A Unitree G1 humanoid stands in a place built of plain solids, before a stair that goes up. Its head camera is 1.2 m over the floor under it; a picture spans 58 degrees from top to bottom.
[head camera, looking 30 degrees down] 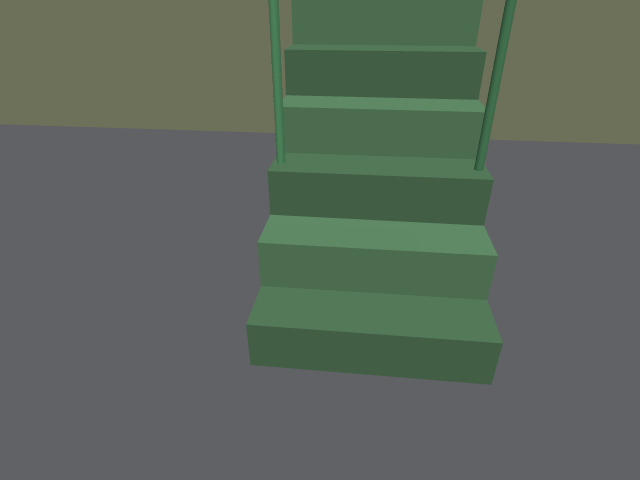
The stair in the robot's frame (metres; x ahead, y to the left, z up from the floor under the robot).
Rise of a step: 0.19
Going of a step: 0.23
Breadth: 0.86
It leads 6 degrees to the right of straight ahead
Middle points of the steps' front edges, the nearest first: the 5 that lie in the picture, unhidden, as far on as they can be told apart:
1.11 -0.17 0.19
1.34 -0.20 0.39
1.56 -0.22 0.58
1.79 -0.25 0.78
2.02 -0.27 0.97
